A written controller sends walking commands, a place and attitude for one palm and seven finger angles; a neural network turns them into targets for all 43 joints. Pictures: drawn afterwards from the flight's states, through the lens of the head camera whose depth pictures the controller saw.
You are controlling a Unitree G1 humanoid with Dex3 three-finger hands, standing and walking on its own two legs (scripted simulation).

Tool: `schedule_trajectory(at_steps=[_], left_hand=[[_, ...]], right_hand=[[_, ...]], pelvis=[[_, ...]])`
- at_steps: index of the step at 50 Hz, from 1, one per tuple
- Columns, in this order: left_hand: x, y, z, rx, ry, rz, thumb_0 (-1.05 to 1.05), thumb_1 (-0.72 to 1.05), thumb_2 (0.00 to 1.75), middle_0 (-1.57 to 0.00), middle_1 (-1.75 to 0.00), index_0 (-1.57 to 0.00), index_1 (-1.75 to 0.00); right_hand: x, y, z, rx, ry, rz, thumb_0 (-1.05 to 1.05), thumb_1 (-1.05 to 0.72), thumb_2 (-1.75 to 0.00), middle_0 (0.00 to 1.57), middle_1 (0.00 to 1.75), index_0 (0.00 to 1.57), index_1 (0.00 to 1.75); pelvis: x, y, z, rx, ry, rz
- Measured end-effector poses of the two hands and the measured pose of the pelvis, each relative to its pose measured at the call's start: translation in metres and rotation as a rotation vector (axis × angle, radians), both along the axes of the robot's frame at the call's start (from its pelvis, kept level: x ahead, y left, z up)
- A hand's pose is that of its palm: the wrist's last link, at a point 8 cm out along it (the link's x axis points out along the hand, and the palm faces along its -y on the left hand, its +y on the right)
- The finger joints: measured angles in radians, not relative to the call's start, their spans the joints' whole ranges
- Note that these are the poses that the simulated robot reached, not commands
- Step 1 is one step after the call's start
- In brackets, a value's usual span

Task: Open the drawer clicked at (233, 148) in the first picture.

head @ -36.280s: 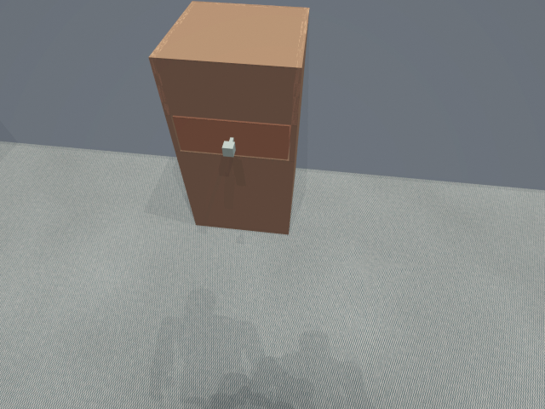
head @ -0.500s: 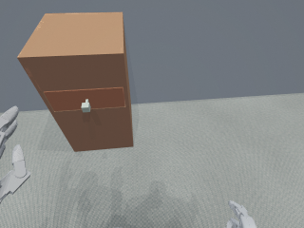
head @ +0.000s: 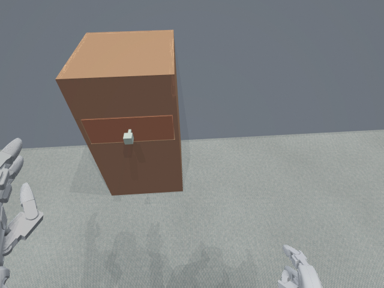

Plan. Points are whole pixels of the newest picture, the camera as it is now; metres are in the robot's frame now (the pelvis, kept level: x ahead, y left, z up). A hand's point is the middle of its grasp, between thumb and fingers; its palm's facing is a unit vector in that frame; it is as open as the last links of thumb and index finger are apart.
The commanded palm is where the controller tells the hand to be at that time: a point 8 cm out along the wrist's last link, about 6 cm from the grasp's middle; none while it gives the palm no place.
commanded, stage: stop stepping back and stand still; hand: left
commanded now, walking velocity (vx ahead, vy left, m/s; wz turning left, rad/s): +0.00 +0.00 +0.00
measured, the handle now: (129, 135) +0.76 +0.33 -0.24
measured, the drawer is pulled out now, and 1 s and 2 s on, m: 0.00 0.00 0.00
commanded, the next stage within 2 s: let the arm hang, fingers relaxed in 0.02 s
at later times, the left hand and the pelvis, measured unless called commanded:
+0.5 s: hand out of the picture +0.04 +0.17 -0.17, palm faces +0.03 -0.98 -0.19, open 7.1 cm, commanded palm none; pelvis -0.01 -0.01 +0.00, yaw +1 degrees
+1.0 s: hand out of the picture +0.02 +0.17 -0.17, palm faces +0.06 -0.97 -0.23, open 7.3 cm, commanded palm none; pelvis +0.00 -0.01 +0.00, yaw +0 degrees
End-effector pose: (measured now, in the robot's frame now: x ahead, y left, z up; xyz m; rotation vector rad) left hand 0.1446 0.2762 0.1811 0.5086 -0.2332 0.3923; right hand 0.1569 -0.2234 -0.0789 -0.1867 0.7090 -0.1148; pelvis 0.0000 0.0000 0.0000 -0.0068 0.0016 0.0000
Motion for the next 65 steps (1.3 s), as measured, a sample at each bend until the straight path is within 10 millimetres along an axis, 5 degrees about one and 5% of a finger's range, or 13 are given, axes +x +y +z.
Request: schedule_trajectory(at_steps=[7, 9, 13, 17, 22, 28, 34, 45, 65], left_hand=[[0.008, 0.000, -0.016, -0.009, 0.074, -0.032, 0.01, 0.89, 0.90, -0.21, -0.30, -0.21, -0.30], [0.022, 0.006, -0.056, -0.032, 0.236, -0.054, 0.00, 0.90, 0.90, -0.21, -0.30, -0.20, -0.30], [0.023, 0.010, -0.172, -0.191, 0.712, 0.000, 0.00, 0.90, 0.90, -0.20, -0.30, -0.20, -0.30], [-0.020, -0.016, -0.263, -0.351, 1.089, 0.031, 0.01, 0.91, 0.90, -0.20, -0.30, -0.20, -0.30], [-0.088, -0.059, -0.318, -0.528, 1.373, 0.054, 0.01, 0.91, 0.90, -0.20, -0.30, -0.20, -0.30], [-0.133, -0.050, -0.323, -0.574, 1.465, 0.189, -0.01, 0.97, 0.89, -0.21, -0.30, -0.21, -0.30], [-0.154, -0.043, -0.315, -0.559, 1.527, 0.267, 0.00, 0.94, 0.90, -0.21, -0.30, -0.20, -0.30], [-0.141, -0.056, -0.312, -0.564, 1.512, 0.259, 0.00, 0.92, 0.90, -0.20, -0.30, -0.20, -0.30], [-0.134, -0.065, -0.320, -0.604, 1.546, 0.248, 0.00, 0.93, 0.90, -0.20, -0.30, -0.20, -0.30]], right_hand=[[-0.006, -0.005, 0.001, -0.015, 0.014, 0.004, 0.01, -0.90, -0.90, 0.20, 0.30, 0.20, 0.30], [-0.009, -0.010, -0.013, -0.005, 0.070, 0.039, 0.01, -0.90, -0.90, 0.20, 0.30, 0.20, 0.30], [-0.027, -0.023, -0.039, -0.003, 0.191, 0.015, 0.01, -0.91, -0.90, 0.20, 0.30, 0.20, 0.30], [-0.066, -0.032, -0.048, -0.024, 0.310, -0.033, 0.01, -0.91, -0.90, 0.20, 0.30, 0.20, 0.30], [-0.127, -0.035, -0.051, -0.045, 0.525, -0.072, 0.01, -0.91, -0.90, 0.20, 0.30, 0.20, 0.30], [-0.179, -0.024, -0.055, -0.012, 0.713, -0.099, 0.01, -0.91, -0.90, 0.20, 0.30, 0.20, 0.30], [-0.200, -0.001, -0.065, 0.065, 0.773, -0.110, 0.01, -0.91, -0.90, 0.20, 0.30, 0.20, 0.30], [-0.203, 0.025, -0.073, 0.147, 0.778, -0.114, 0.00, -0.91, -0.90, 0.20, 0.30, 0.20, 0.30], [-0.205, 0.015, -0.065, 0.095, 0.821, -0.152, 0.00, -0.91, -0.90, 0.19, 0.30, 0.19, 0.30]], pelvis=[[0.002, 0.002, 0.001, 0.012, 0.001, 0.013], [0.000, 0.004, -0.002, 0.015, 0.004, 0.025], [-0.007, 0.007, -0.008, 0.028, 0.001, 0.024], [-0.012, 0.004, -0.010, 0.039, -0.012, 0.014], [-0.013, -0.003, -0.007, 0.030, -0.020, 0.010], [-0.009, -0.010, -0.002, 0.016, -0.026, 0.022], [-0.004, -0.010, 0.001, 0.013, -0.032, 0.019], [0.001, -0.010, 0.003, 0.016, -0.032, 0.008], [0.014, -0.009, 0.004, 0.008, -0.021, 0.009]])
